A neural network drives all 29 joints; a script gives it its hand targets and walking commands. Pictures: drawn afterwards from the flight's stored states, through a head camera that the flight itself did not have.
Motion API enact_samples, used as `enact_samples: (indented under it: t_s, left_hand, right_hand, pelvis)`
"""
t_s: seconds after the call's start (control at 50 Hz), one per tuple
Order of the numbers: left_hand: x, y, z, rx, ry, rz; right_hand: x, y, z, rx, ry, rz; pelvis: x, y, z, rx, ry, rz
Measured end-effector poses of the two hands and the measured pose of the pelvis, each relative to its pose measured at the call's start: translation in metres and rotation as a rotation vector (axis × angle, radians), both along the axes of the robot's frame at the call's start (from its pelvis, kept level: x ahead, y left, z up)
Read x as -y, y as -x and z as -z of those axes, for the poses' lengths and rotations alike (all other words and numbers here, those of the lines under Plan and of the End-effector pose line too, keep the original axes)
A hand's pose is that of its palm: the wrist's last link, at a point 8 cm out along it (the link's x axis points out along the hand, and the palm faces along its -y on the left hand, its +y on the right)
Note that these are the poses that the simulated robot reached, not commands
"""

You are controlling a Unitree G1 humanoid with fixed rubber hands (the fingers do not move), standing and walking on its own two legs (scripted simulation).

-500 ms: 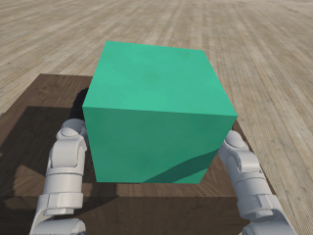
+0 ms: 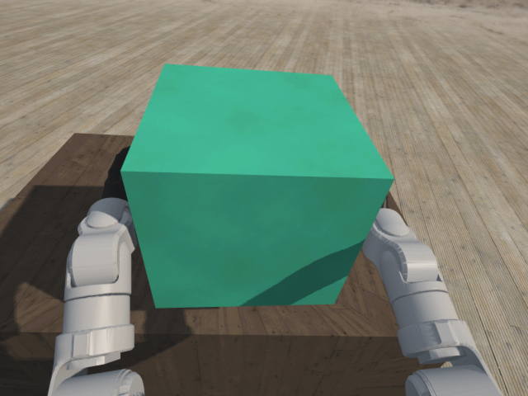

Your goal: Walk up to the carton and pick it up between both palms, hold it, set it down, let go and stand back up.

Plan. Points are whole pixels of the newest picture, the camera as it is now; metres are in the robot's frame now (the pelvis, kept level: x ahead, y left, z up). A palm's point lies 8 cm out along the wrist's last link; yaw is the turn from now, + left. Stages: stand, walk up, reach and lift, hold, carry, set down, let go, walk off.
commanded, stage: hold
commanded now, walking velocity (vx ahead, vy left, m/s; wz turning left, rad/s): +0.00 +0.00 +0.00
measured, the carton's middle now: (249, 184) +0.41 +0.02 +0.18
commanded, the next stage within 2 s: none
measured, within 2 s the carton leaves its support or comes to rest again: neither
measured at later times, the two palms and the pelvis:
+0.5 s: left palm (126, 194) +0.35 +0.19 +0.19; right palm (380, 210) +0.35 -0.17 +0.18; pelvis -0.01 +0.00 +0.00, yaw -1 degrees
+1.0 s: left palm (122, 194) +0.35 +0.20 +0.19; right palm (377, 208) +0.35 -0.17 +0.18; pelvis +0.00 +0.00 +0.00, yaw -1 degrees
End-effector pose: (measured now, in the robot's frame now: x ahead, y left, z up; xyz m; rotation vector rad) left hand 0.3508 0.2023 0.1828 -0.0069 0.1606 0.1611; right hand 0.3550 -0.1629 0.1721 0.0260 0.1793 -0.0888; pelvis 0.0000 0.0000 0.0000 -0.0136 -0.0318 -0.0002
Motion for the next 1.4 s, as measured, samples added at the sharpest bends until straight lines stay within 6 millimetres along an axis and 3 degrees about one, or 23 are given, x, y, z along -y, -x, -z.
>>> enact_samples:
  t_s: [0.42,1.4]
  left_hand:
    - [0.010,-0.004,-0.008,-0.008,-0.010,0.024]
    - [0.008,0.001,-0.012,-0.003,-0.006,0.015]
  right_hand:
    - [0.010,0.006,-0.005,-0.008,0.003,0.025]
    - [0.009,0.008,-0.009,-0.004,0.003,0.018]
  pelvis:
    - [-0.004,0.006,0.000,-0.005,0.003,0.023]
    - [-0.002,0.006,0.000,0.009,0.002,0.017]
